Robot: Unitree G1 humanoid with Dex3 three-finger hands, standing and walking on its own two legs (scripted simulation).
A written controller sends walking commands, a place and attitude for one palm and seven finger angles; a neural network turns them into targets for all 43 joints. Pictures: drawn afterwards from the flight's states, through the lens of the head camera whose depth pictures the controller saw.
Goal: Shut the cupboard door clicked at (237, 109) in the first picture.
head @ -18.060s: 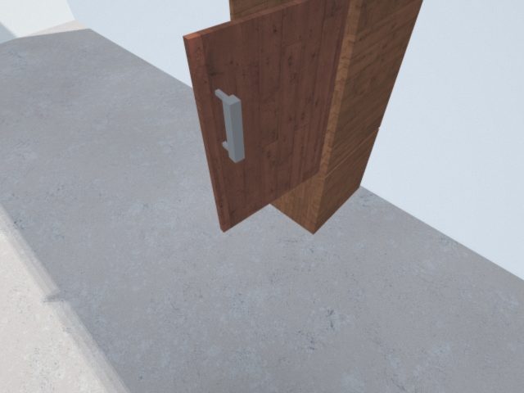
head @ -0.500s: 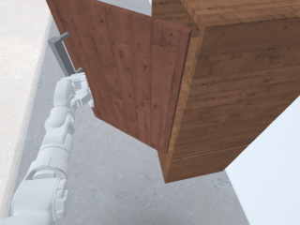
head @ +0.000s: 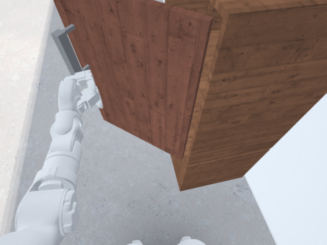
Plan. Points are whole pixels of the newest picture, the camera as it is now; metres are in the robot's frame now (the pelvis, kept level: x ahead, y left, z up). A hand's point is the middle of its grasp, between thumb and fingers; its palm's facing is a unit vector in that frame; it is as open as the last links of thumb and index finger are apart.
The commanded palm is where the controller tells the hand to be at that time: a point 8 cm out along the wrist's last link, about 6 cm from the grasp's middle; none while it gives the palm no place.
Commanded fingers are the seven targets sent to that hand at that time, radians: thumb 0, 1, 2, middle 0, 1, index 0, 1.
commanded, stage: draw the hand back to the body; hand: left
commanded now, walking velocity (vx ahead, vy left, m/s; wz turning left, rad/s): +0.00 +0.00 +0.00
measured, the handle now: (74, 53) +0.63 +0.24 +0.10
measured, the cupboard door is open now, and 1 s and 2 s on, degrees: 48 48 48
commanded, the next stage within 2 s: step back with the hand held close in 1.46 s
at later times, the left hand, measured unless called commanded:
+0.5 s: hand (43, 138) +0.31 +0.21 +0.15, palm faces +0.13 -0.98 -0.15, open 3.0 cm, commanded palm +0.27 +0.26 +0.16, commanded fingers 0.00 0.90 0.90 -0.97 -1.14 -0.97 -1.14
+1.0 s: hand out of the picture +0.22 +0.28 +0.18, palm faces +0.40 -0.83 -0.38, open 5.5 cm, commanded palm +0.16 +0.32 +0.21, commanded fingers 0.00 0.90 0.90 -0.28 -0.39 -0.28 -0.39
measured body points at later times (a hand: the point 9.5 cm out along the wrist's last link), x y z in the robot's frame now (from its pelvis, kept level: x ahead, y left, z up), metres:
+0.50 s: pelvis +0.01 +0.02 +0.03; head +0.01 +0.01 +0.48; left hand +0.30 +0.26 +0.16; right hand +0.23 -0.20 -0.03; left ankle +0.00 +0.08 -0.70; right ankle +0.01 -0.08 -0.70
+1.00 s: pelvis +0.02 +0.02 +0.04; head +0.00 +0.00 +0.49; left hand +0.19 +0.32 +0.20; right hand +0.19 -0.20 -0.06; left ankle +0.00 +0.08 -0.70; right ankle +0.01 -0.08 -0.70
